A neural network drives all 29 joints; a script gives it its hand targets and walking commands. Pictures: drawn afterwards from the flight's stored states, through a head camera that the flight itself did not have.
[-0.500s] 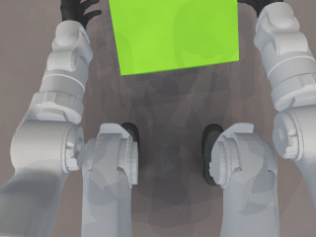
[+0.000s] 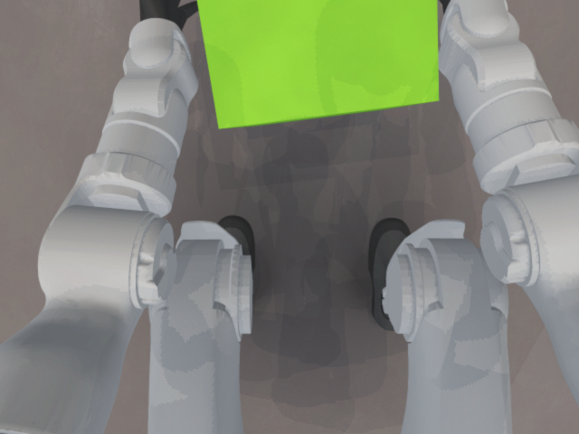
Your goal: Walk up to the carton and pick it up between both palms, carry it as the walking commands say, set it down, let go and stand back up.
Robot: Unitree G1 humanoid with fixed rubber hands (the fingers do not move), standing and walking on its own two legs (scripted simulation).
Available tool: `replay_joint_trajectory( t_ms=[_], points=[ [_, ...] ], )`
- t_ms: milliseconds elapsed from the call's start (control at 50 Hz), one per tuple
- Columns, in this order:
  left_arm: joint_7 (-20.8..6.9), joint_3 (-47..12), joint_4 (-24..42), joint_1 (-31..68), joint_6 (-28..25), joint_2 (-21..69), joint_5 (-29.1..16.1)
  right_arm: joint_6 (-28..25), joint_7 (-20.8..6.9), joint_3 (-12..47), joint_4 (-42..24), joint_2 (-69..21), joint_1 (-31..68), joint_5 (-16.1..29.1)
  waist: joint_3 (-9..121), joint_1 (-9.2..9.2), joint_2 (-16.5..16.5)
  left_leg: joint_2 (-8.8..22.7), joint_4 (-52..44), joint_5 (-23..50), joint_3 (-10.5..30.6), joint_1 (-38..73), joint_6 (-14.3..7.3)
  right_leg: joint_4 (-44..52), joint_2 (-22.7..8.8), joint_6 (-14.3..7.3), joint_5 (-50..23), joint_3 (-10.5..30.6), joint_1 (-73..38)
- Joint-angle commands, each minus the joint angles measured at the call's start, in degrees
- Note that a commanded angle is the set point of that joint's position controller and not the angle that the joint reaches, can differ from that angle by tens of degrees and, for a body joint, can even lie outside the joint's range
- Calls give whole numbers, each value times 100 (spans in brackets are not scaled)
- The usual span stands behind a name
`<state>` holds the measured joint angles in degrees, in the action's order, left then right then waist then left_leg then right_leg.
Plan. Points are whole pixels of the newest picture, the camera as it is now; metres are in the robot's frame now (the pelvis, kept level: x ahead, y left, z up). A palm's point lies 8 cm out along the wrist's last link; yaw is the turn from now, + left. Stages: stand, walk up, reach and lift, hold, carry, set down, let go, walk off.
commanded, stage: reach and lift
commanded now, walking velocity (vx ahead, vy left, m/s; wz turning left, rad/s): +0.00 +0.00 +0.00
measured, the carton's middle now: (311, 31) +0.53 +0.00 -0.25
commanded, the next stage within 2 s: none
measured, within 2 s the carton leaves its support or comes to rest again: leaves its support in 0.48 s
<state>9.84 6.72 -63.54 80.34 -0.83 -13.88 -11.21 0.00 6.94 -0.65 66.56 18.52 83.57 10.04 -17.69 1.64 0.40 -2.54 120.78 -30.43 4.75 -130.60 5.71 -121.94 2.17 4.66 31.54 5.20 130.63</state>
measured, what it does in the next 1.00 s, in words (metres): stands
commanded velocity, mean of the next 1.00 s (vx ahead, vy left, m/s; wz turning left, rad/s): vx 0.00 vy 0.00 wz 0.00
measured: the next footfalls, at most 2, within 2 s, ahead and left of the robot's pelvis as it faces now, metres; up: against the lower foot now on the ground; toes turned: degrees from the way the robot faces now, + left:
none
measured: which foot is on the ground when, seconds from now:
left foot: down 0.00-1.00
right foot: down 0.00-1.00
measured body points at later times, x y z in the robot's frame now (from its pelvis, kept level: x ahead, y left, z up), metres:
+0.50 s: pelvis +0.01 +0.00 -0.01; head +0.37 -0.01 +0.25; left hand +0.55 +0.16 -0.18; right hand +0.56 -0.14 -0.19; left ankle +0.12 +0.14 -0.35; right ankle +0.11 -0.14 -0.35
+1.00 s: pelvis +0.00 +0.00 +0.01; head +0.34 +0.00 +0.30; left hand +0.54 +0.16 -0.12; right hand +0.56 -0.14 -0.12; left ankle +0.12 +0.15 -0.35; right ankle +0.11 -0.14 -0.35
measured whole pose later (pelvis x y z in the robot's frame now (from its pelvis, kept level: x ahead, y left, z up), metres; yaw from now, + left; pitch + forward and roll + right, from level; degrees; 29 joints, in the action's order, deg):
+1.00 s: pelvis +0.00 +0.00 +0.01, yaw -1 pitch +45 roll +0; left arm 7.9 23.8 -45.0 71.2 14.2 -5.8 3.6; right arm 14.9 5.0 -15.4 51.1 10.2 75.9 -3.4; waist -4.3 1.1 0.2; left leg -5.2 118.6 -30.4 6.0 -132.9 6.5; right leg -119.3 4.9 6.1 31.2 6.2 132.7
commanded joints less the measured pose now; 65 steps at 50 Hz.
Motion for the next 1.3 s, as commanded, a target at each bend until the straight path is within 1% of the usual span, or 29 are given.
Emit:
replay_joint_trajectory(
  t_ms=[0, 60, 120, 140, 160, 220, 240, 260, 320, 460, 600, 640, 720, 820, 960, 1080, 1180, 1280],
  points=[
    [-286, -302, 683, 1741, -128, 683, 31, -89, -193, 291, -624, -805, 1770, -19, 6870, 69, -240, -199, -806, 1685, -978, 3468, -105, 956, 210, -145, -1559, -831, -3465],
    [-574, -553, 794, 2309, -72, 1768, 92, -24, -442, 481, -625, -1981, 2154, -127, 6853, 56, -253, -269, -758, 1634, -986, 3371, -117, 922, 298, -162, -1549, -831, -3394],
    [-1053, -844, 863, 2975, 99, 3409, 191, 139, -887, 688, -680, -3737, 2699, -293, 6763, 24, -297, -376, -670, 1493, -1029, 3177, -130, 829, 405, -193, -1440, -860, -3275],
    [-1175, -818, 891, 3072, 178, 3753, 254, 202, -1003, 667, -707, -4073, 2793, -354, 6727, 28, -305, -404, -642, 1448, -1051, 3110, -137, 802, 427, -204, -1398, -874, -3227],
    [-1277, -749, 911, 3109, 259, 3985, 336, 265, -1100, 593, -767, -4278, 2856, -417, 6680, 15, -286, -419, -627, 1388, -1069, 3077, -150, 793, 442, -218, -1339, -899, -3130],
    [-1532, -583, 1123, 3173, 464, 4531, 555, 440, -1351, 449, -924, -4812, 2829, -566, 6612, 66, -202, -463, -579, 1416, -1147, 2923, -177, 738, 486, -257, -1398, -940, -3008],
    [-1569, -514, 1139, 3110, 505, 4552, 621, 480, -1377, 370, -928, -4875, 2752, -617, 6606, 76, -236, -462, -554, 1456, -1164, 2871, -184, 707, 500, -245, -1441, -966, -2994],
    [-1638, -523, 1242, 3127, 563, 4744, 681, 527, -1446, 353, -1023, -5051, 2767, -656, 6596, 76, -189, -475, -555, 1504, -1159, 2903, -193, 710, 514, -249, -1492, -968, -2961],
    [-1761, -477, 1337, 2987, 667, 5121, 695, 603, -1550, 306, -1174, -5303, 2677, -716, 6663, 43, -192, -501, -504, 1693, -1155, 2911, -218, 666, 524, -276, -1621, -1006, -2853],
    [-1842, -500, 1522, 2847, 778, 5375, 718, 684, -1593, 442, -1535, -5523, 2599, -722, 6933, 19, -306, -534, -443, 1931, -1154, 2850, -238, 655, 517, -281, -1874, -1047, -2954],
    [-1830, -847, 1865, 2963, 887, 5684, 577, 702, -1499, 840, -2267, -5731, 2964, -500, 7987, 14, -359, -560, -471, 2193, -1211, 3210, -228, 685, 550, -236, -2197, -1110, -3564],
    [-1821, -934, 1958, 2997, 941, 5755, 564, 740, -1476, 908, -2387, -5789, 3022, -461, 8238, 19, -339, -562, -507, 2190, -1234, 3317, -221, 715, 561, -219, -2204, -1131, -3686],
    [-1822, -1003, 2076, 3037, 1077, 5856, 647, 881, -1483, 903, -2376, -5957, 2962, -503, 8419, 23, -282, -556, -652, 1968, -1263, 3393, -212, 824, 575, -202, -1989, -1162, -3726],
    [-1844, -999, 2211, 3112, 1246, 6017, 799, 1077, -1560, 767, -2244, -6207, 2844, -637, 8497, 32, -174, -558, -889, 1679, -1277, 3437, -217, 983, 587, -217, -1671, -1201, -3585],
    [-1866, -1075, 2461, 3202, 1445, 6294, 879, 1295, -1659, 673, -2365, -6505, 2852, -763, 8819, 5, -108, -598, -1185, 1636, -1271, 3654, -224, 1233, 605, -231, -1588, -1249, -3532],
    [-1926, -923, 2322, 2959, 1587, 6483, 1097, 1439, -1743, 426, -2232, -6631, 2572, -1033, 8499, -68, -43, -630, -1455, 1517, -1237, 3545, -210, 1503, 621, -243, -1467, -1244, -3354],
    [-1962, -846, 2313, 2818, 1621, 6570, 1205, 1475, -1800, 331, -2262, -6659, 2444, -1189, 8495, -97, -43, -653, -1571, 1607, -1221, 3558, -202, 1643, 639, -245, -1555, -1222, -3411],
    [-1962, -1041, 2613, 2823, 1658, 6652, 1110, 1520, -1809, 579, -2587, -6782, 2502, -1095, 9089, -54, -110, -669, -1627, 1901, -1240, 3886, -190, 1727, 662, -218, -1860, -1216, -3827]
  ],
)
